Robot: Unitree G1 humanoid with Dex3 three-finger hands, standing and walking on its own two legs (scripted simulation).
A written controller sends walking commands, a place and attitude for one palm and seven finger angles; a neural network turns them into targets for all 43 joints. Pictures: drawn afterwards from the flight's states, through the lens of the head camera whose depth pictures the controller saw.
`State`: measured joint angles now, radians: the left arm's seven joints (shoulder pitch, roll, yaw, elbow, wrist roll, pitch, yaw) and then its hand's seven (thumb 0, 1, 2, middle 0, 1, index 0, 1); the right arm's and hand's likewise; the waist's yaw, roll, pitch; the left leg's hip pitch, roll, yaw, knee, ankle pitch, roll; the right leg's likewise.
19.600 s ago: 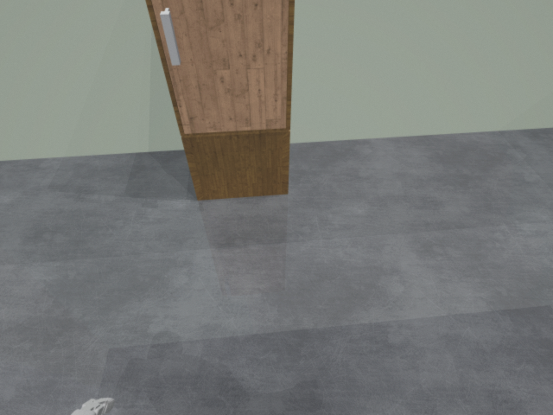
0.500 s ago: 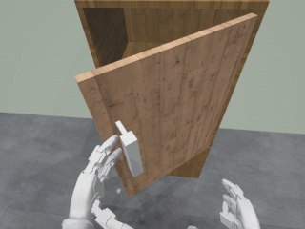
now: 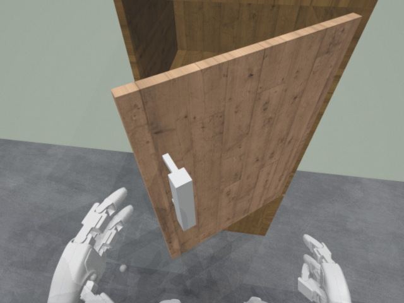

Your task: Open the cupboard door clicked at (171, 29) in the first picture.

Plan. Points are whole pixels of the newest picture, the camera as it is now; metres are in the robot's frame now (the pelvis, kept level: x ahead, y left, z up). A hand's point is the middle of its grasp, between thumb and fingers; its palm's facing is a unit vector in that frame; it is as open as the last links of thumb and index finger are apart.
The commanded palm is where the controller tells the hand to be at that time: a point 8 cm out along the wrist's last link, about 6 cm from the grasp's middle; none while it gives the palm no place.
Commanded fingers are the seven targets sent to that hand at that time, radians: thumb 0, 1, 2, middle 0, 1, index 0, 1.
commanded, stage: draw the hand back to the body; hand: left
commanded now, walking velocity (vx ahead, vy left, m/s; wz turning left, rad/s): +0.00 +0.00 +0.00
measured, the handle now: (178, 193) +0.29 +0.07 +0.10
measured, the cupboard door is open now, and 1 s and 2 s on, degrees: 39 39 39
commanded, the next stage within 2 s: step back with the hand held close in 1.60 s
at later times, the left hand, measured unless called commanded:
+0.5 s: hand (78, 252) +0.17 +0.19 +0.14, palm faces -0.04 -1.00 -0.08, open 16.3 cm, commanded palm +0.13 +0.25 +0.16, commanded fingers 0.00 -0.32 0.38 -0.16 -0.30 -0.16 -0.30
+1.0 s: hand (31, 204) +0.21 +0.24 +0.19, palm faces +0.34 -0.85 -0.40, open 11.7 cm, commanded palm +0.16 +0.29 +0.21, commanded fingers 0.00 0.55 0.75 -0.19 -0.30 -0.19 -0.30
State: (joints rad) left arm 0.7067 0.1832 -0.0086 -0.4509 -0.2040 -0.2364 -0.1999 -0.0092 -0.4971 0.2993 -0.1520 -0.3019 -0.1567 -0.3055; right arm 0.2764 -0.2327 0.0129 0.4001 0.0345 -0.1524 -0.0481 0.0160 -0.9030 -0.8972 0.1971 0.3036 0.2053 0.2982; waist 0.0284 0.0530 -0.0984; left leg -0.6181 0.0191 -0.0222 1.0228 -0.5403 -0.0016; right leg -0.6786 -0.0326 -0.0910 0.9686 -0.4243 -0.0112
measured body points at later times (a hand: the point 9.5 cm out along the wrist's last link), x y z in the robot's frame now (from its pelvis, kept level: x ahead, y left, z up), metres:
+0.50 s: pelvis +0.00 +0.02 +0.02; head +0.00 +0.02 +0.47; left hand +0.16 +0.24 +0.15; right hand +0.20 -0.19 -0.03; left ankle -0.01 +0.12 -0.68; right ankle +0.04 -0.12 -0.68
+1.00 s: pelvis +0.02 +0.02 +0.06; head +0.01 +0.00 +0.51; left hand +0.18 +0.28 +0.22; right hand +0.21 -0.20 -0.02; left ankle -0.01 +0.12 -0.68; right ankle +0.04 -0.12 -0.68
